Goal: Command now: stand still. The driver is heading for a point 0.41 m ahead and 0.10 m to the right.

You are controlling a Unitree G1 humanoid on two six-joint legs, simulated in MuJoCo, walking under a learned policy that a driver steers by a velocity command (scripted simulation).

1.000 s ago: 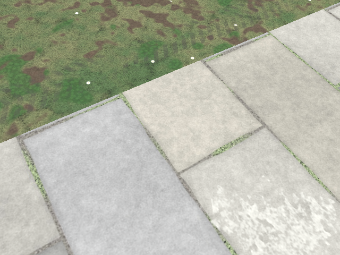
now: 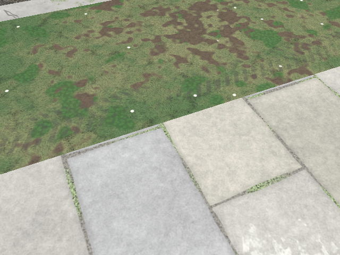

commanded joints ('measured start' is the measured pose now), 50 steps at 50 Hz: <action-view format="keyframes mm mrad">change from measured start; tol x32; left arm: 1 7 106 18 -23 -1 -10 7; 50 444 -3 -9 38 -15 -91 -19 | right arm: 1 -1 -118 -23 -16 2 -10 -4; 43 -346 -76 -7 -143 38 -104 67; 50 183 -242 -71 -1 0 -92 54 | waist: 1 -6 18 -23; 44 12 -109 109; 50 -131 214 -489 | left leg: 1 -31 47 -39 -106 180 25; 15 -40 30 -12 -103 185 15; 24 -171 258 -378 -284 -535 207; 32 -719 103 7 650 -42 72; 47 15 -17 130 13 324 96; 50 569 445 -586 -103 658 368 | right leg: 1 15 5 -14 -54 119 -6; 25 -60 46 -55 122 -193 -132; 28 319 -307 616 -295 -275 -311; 43 156 -192 88 -389 287 -221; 47 208 -138 16 14 874 -133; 50 -325 134 143 885 -384 -20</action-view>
